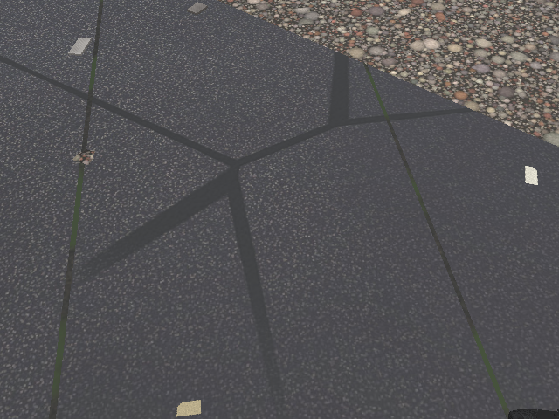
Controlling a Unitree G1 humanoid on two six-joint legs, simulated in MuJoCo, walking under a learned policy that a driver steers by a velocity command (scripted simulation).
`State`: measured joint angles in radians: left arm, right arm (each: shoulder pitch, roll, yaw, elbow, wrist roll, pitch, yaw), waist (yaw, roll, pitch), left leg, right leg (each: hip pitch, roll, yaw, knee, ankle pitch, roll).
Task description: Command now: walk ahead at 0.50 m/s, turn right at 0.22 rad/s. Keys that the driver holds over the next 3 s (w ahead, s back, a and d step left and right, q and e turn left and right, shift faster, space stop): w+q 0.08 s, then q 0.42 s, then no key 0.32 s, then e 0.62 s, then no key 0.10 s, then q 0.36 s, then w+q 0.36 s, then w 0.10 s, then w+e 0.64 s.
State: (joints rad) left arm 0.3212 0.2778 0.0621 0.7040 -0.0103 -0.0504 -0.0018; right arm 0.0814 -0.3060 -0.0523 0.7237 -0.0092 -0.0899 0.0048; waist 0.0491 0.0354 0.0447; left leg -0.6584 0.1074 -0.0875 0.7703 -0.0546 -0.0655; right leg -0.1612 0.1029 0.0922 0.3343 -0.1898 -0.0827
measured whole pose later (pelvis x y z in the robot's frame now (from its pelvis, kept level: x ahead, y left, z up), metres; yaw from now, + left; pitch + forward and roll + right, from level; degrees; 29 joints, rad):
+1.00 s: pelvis +0.28 +0.05 -0.01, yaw +14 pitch +0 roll +1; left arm 0.18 0.25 0.02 0.72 0.00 -0.02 0.00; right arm 0.17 -0.27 -0.04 0.74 -0.02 0.03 -0.02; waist 0.00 0.00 0.03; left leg -0.24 -0.04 -0.08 0.53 -0.28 0.00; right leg -0.27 0.03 0.09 0.55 -0.27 0.00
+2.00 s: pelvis +0.28 -0.01 -0.02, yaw +5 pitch +0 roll -1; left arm 0.17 0.29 0.08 0.67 0.01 0.01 0.02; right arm 0.24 -0.31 -0.07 0.75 0.02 0.01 -0.02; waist 0.00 0.01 0.03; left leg -0.30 0.00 -0.13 0.62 -0.34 -0.01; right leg -0.28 0.07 -0.04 0.60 -0.39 -0.07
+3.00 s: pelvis +0.70 +0.17 -0.03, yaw +4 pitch +2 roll +2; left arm 0.07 0.25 0.04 0.66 -0.03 -0.03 -0.07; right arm 0.35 -0.28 -0.08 0.84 0.01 -0.04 -0.02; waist -0.06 -0.02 0.05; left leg 0.14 0.01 0.29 0.33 -0.46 -0.01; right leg -0.57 -0.02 -0.07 0.63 -0.11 -0.10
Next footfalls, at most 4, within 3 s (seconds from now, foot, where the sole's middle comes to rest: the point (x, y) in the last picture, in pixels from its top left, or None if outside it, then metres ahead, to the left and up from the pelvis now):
0.18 left None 0.30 0.15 -0.78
0.72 right None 0.36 -0.06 -0.78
1.34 right None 0.33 -0.09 -0.78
1.80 left None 0.31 0.13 -0.78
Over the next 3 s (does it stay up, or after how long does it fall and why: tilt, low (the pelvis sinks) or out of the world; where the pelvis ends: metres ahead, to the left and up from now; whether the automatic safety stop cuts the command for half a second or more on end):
stays up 0.70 0.17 -0.03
